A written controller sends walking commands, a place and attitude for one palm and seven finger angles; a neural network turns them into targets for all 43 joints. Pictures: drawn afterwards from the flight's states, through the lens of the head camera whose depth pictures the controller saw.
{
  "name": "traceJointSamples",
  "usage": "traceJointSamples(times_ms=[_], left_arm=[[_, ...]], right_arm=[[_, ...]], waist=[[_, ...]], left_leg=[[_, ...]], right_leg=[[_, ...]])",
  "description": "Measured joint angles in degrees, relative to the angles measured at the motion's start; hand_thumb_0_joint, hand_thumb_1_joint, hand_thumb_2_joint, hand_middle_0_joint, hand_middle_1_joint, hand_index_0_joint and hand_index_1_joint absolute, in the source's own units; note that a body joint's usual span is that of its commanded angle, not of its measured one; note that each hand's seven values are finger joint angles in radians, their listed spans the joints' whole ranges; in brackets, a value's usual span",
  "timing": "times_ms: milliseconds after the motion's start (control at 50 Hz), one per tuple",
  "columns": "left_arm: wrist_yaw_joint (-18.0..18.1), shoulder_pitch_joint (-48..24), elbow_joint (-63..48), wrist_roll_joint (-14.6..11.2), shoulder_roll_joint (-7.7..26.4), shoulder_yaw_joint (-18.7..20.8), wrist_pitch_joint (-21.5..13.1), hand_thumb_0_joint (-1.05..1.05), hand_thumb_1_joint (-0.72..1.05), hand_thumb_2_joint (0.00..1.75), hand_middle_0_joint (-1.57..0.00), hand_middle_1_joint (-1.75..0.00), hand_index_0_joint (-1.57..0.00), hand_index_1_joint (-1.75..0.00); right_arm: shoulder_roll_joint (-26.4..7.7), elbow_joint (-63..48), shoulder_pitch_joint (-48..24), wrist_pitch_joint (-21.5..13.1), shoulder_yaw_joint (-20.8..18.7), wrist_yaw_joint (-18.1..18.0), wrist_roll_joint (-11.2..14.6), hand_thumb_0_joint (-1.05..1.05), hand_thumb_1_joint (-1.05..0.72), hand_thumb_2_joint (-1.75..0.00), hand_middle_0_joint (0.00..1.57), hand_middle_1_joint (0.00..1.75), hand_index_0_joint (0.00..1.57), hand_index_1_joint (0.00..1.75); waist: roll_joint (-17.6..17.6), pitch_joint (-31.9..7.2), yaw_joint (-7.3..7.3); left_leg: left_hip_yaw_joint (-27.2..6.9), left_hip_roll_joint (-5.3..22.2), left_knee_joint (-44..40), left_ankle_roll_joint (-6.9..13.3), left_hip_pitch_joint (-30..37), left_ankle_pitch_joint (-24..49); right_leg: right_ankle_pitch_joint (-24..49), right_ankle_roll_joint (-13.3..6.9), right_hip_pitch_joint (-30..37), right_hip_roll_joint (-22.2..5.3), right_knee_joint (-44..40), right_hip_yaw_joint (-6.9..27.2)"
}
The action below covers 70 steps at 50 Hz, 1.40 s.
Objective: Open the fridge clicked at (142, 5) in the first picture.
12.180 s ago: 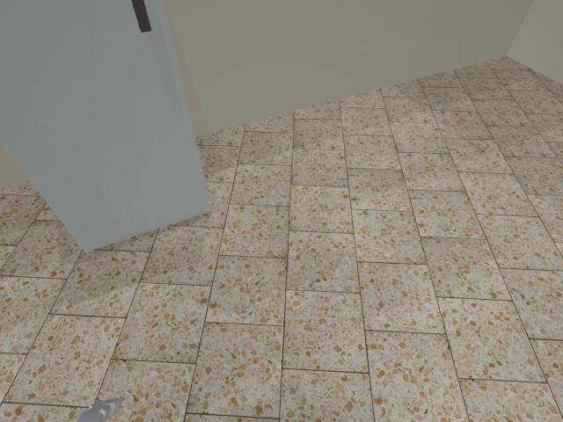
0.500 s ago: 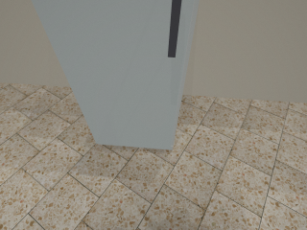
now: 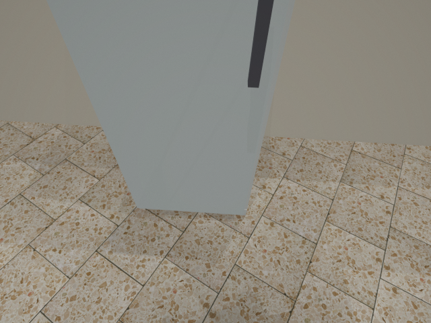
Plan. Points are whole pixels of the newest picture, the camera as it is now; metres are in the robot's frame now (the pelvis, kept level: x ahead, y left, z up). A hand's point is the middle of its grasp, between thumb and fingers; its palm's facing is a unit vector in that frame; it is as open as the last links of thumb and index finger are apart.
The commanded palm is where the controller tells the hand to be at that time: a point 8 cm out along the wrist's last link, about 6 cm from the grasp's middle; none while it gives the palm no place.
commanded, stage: look again from close up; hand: right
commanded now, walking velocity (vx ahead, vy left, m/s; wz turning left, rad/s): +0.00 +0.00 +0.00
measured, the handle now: (262, 13) +0.66 -0.05 +0.25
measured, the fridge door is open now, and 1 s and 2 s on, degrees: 0 0 0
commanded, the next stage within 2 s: shuffle to correct the standing spot in 0.60 s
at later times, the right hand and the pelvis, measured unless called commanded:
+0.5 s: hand out of the picture +0.04 -0.17 -0.17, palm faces -0.02 +0.97 -0.24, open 7.4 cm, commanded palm none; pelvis +0.01 +0.02 +0.00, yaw +1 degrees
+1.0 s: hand out of the picture -0.01 -0.17 -0.20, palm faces +0.04 +0.98 -0.17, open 7.4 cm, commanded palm none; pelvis +0.03 +0.01 -0.02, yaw +0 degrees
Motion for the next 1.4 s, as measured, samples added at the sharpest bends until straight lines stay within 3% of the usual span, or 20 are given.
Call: traceJointSamples(times_ms=[300, 780, 960, 1020, 1060, 1100, 1140, 1180, 1240, 1300, 1400], left_arm=[[0.6, 4.1, 1.6, 0.0, -2.5, 0.0, 0.3, 0.0, 0.91, 0.9, -0.2, -0.3, -0.2, -0.3], [1.2, 5.4, 1.5, 0.1, -3.5, 0.2, 0.0, 0.0, 0.91, 0.9, -0.2, -0.3, -0.2, -0.3], [0.5, 9.3, 1.6, 0.9, -5.0, 0.8, 0.5, 0.0, 0.91, 0.9, -0.2, -0.3, -0.2, -0.3], [0.6, 10.8, 1.5, 0.9, -5.7, 1.1, 0.2, 0.0, 0.91, 0.9, -0.2, -0.3, -0.2, -0.3], [0.8, 11.0, 1.5, 1.0, -6.7, 1.4, -0.5, 0.0, 0.91, 0.9, -0.2, -0.3, -0.2, -0.3], [1.4, 11.7, 0.5, 1.3, -7.2, 1.4, -2.2, 0.0, 0.91, 0.9, -0.2, -0.3, -0.2, -0.3], [2.1, 13.2, -0.1, 1.4, -7.9, 1.2, -3.1, 0.0, 0.91, 0.9, -0.2, -0.3, -0.2, -0.3], [2.4, 15.0, 0.3, 1.3, -8.7, 0.9, -3.3, 0.0, 0.91, 0.9, -0.2, -0.3, -0.2, -0.3], [2.4, 17.6, 1.4, 1.1, -9.7, 0.9, -3.0, 0.0, 0.91, 0.9, -0.2, -0.3, -0.2, -0.3], [2.1, 19.4, 2.2, 1.2, -10.2, 1.1, -2.5, 0.0, 0.91, 0.9, -0.2, -0.3, -0.2, -0.3], [1.5, 20.8, 2.8, 1.3, -9.7, 2.2, -1.4, 0.0, 0.91, 0.9, -0.21, -0.3, -0.2, -0.3]], right_arm=[[2.0, -1.5, 0.3, -0.1, -0.4, -0.7, 0.3, 0.0, -0.9, -0.9, 0.2, 0.3, 0.2, 0.3], [3.6, 0.5, 4.9, 0.0, -0.7, -0.7, 0.2, 0.0, -0.9, -0.9, 0.2, 0.3, 0.2, 0.3], [4.9, 0.9, 9.2, 0.4, -1.8, 0.5, -0.3, 0.0, -0.9, -0.9, 0.2, 0.3, 0.19, 0.3], [5.5, 1.4, 11.3, 0.0, -2.4, 0.5, -0.5, 0.0, -0.9, -0.9, 0.2, 0.3, 0.2, 0.3], [5.5, 2.1, 12.5, 0.2, -2.7, 0.5, -0.4, 0.0, -0.9, -0.9, 0.2, 0.3, 0.19, 0.3], [6.0, 2.8, 12.4, 1.1, -2.7, 0.7, -0.5, 0.0, -0.9, -0.9, 0.2, 0.3, 0.19, 0.3], [5.9, 2.5, 11.2, 1.8, -3.1, 0.8, -0.8, 0.0, -0.9, -0.9, 0.2, 0.3, 0.19, 0.3], [5.5, 1.2, 9.3, 2.1, -3.7, 1.2, -1.0, 0.01, -0.9, -0.9, 0.2, 0.3, 0.19, 0.3], [5.0, -1.3, 5.8, 2.2, -4.3, 1.9, -1.0, 0.01, -0.9, -0.9, 0.2, 0.3, 0.19, 0.3], [4.2, -3.3, 2.1, 2.2, -4.8, 2.1, -0.9, 0.01, -0.92, -0.9, 0.2, 0.3, 0.19, 0.3], [3.0, -5.2, -2.8, 1.1, -5.1, 2.5, -0.7, 0.01, -0.92, -0.9, 0.2, 0.3, 0.19, 0.3]], waist=[[-0.5, -0.6, 0.86], [-0.2, -1.0, 0.27], [-0.6, -2.5, 0.0], [-0.3, -2.2, 0.34], [1.9, -1.7, -0.02], [2.2, -0.9, 0.59], [2.1, 0.1, 1.44], [2.1, 0.8, 1.66], [1.6, 1.7, 1.56], [0.9, 2.9, 2.04], [-0.7, 4.8, 3.61]], left_leg=[[-0.6, -1.4, 0.4, 1.2, 0.6, -0.9], [-0.7, -1.6, 0.9, 1.2, 0.9, -0.9], [0.2, -2.8, 7.0, 1.7, -0.2, -6.3], [1.1, -3.2, 8.5, 1.7, 0.4, -8.5], [0.2, -1.8, 13.7, 1.4, -1.2, -10.6], [1.2, -1.3, 28.9, 0.8, -7.6, -12.2], [2.2, -0.7, 41.4, 0.4, -14.4, -11.8], [3.0, 0.8, 46.5, -0.4, -20.0, -9.3], [3.8, 3.8, 44.3, -1.6, -26.2, -4.4], [5.0, 6.2, 34.4, -2.2, -28.7, 0.1], [7.6, 5.6, 18.4, -1.2, -25.1, 4.9]], right_leg=[[-1.7, 1.3, 0.4, -1.4, 1.4, -0.4], [-2.2, 1.2, 0.4, -1.7, 2.6, -0.6], [-9.8, 1.0, -3.5, -2.9, 14.2, 0.1], [-13.1, 0.9, -4.7, -4.1, 18.4, -1.9], [-14.2, -0.1, -3.1, -3.0, 17.9, -3.7], [-14.3, -0.8, -1.4, -2.9, 16.4, -4.8], [-13.7, -0.7, 0.3, -3.1, 14.1, -4.7], [-12.6, -0.3, 2.3, -3.3, 10.8, -4.3], [-11.2, 0.3, 4.9, -4.0, 6.4, -3.7], [-11.0, 1.3, 7.1, -4.9, 3.9, -3.2], [-15.2, 3.8, 9.3, -7.5, 6.4, -2.4]])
